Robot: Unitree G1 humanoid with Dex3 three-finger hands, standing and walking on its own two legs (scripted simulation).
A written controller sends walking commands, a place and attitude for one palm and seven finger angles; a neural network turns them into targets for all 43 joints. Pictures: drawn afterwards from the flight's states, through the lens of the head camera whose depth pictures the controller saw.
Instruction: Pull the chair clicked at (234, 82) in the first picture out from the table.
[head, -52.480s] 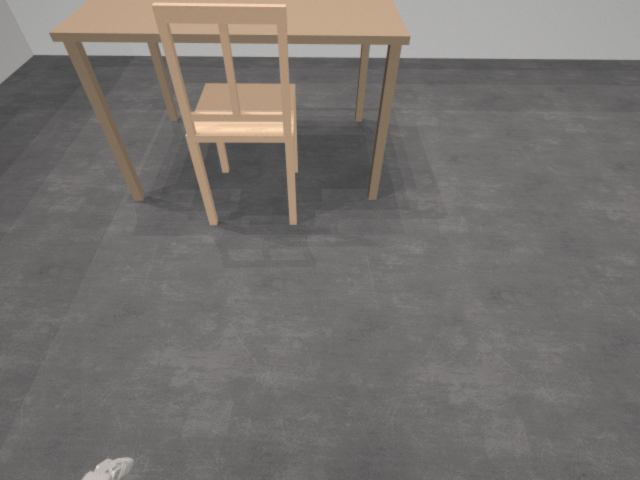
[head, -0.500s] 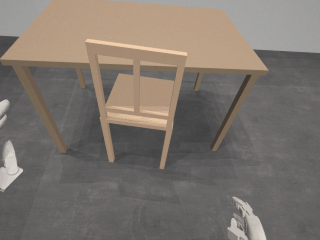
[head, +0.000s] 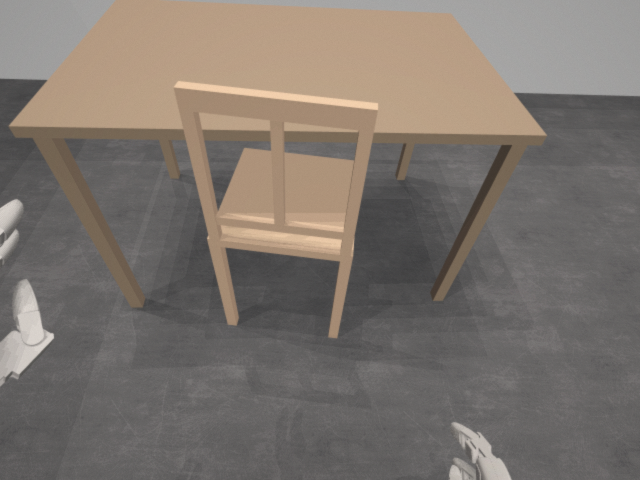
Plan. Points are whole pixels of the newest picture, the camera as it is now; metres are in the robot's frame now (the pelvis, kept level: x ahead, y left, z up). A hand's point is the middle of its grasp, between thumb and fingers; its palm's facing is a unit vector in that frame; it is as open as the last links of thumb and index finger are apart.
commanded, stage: stop stepping back and stand still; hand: left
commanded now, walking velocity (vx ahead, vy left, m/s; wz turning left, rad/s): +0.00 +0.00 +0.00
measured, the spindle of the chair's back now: (278, 176) +0.73 +0.11 -0.08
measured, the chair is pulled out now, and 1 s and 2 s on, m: -0.05 -0.05 -0.05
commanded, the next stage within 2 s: let the arm hang, fingers relaxed in 0.36 s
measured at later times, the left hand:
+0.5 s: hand (79, 329) +0.23 +0.25 +0.13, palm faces +0.28 -0.82 -0.50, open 7.4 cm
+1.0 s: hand out of the picture -0.04 +0.19 -0.17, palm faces +0.08 -0.98 -0.19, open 7.2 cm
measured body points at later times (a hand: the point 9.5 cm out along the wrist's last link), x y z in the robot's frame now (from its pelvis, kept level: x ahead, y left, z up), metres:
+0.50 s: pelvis +0.02 +0.00 +0.01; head +0.03 +0.00 +0.46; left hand +0.21 +0.29 +0.16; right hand +0.19 -0.26 -0.07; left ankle +0.02 +0.09 -0.73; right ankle -0.02 -0.09 -0.74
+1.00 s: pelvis +0.00 +0.01 +0.01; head +0.02 +0.02 +0.45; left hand -0.04 +0.24 -0.15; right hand +0.00 -0.23 -0.15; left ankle +0.01 +0.09 -0.74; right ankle -0.02 -0.09 -0.74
